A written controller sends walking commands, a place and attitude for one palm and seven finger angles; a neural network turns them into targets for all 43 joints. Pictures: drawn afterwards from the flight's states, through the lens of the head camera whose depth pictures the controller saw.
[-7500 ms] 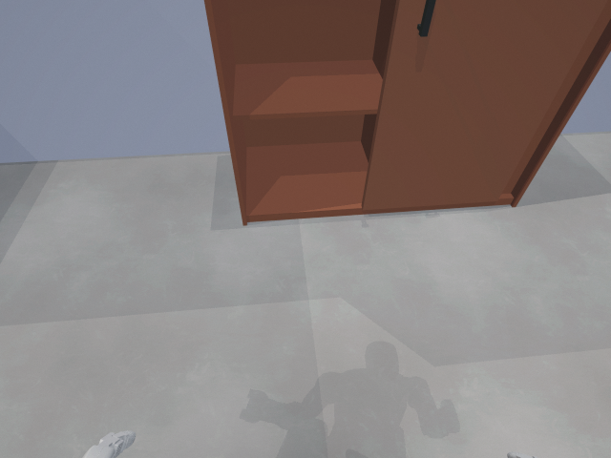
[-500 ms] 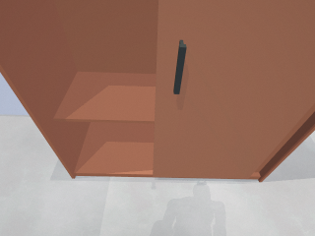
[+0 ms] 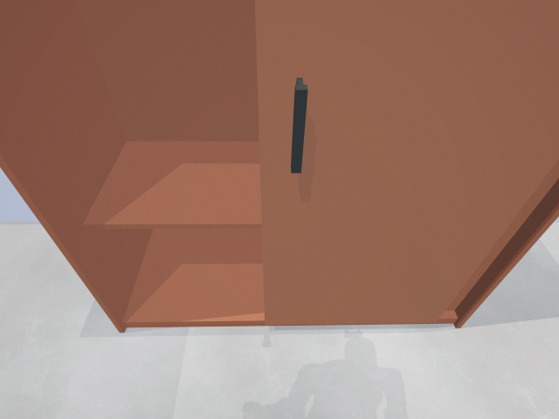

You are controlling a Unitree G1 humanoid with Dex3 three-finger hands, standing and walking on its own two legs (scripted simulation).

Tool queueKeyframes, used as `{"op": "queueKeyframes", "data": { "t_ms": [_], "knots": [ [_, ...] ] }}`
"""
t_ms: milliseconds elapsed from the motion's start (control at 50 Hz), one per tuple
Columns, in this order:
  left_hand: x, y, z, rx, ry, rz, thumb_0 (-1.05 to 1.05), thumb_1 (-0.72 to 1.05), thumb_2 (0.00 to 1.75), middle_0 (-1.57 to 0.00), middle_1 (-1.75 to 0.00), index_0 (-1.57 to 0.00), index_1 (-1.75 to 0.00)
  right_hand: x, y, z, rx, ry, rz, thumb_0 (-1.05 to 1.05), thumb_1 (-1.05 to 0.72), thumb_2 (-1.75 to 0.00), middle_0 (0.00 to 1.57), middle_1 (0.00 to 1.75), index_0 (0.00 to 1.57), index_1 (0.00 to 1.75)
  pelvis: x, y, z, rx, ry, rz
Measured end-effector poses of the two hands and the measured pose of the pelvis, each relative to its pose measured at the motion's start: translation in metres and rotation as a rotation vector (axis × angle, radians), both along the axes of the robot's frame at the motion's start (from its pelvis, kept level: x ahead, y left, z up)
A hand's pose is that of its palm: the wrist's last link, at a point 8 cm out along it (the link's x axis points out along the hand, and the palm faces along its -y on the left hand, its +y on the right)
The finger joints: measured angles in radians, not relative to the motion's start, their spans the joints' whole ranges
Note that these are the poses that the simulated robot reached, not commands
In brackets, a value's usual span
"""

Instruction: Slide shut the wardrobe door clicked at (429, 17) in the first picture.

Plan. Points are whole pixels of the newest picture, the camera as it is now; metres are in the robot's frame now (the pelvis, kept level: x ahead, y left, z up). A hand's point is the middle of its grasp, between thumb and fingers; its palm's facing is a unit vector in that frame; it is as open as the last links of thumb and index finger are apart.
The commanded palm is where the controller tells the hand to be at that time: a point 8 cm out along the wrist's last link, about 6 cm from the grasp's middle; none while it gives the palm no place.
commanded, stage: look again from close up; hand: right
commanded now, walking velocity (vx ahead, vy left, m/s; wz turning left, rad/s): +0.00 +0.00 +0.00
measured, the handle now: (297, 127) +0.58 +0.00 +0.14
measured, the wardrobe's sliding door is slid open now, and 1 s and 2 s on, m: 0.53 0.53 0.53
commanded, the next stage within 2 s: shuffle to correct the standing spot in 1.88 s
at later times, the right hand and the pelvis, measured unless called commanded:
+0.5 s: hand out of the picture -0.05 -0.21 -0.17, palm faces +0.03 +0.98 -0.18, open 7.4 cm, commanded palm none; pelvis -0.03 -0.04 +0.01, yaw +0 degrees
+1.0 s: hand out of the picture -0.10 -0.19 -0.17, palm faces +0.05 +0.98 -0.17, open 7.4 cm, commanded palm none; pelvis -0.04 -0.04 +0.01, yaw +0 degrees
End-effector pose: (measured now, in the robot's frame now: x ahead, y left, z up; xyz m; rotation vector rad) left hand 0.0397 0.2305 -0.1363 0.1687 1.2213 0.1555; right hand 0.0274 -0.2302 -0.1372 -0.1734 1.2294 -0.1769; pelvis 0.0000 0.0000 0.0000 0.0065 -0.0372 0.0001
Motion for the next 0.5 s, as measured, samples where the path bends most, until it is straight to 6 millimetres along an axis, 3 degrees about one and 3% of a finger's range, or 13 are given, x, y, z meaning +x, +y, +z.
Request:
{"op": "queueKeyframes", "data": {
  "t_ms": [140,500],
  "knots": [
    [-0.007,-0.011,0.005,0.007,0.016,-0.005,0.0,0.91,0.9,-0.2,-0.3,-0.2,-0.3,-0.01,-0.005,-0.004,0.029,0.027,0.01,0.0,-0.9,-0.9,0.2,0.3,0.2,0.3,-0.007,-0.01,0.002,0.007,-0.004,0.003],
    [-0.069,-0.046,0.002,-0.014,0.157,0.029,0.0,0.91,0.9,-0.2,-0.3,-0.2,-0.3,-0.08,-0.027,-0.006,0.05,0.189,-0.028,0.0,-0.9,-0.9,0.2,0.3,0.2,0.3,-0.025,-0.039,0.006,0.009,-0.002,-0.003]
  ]
}}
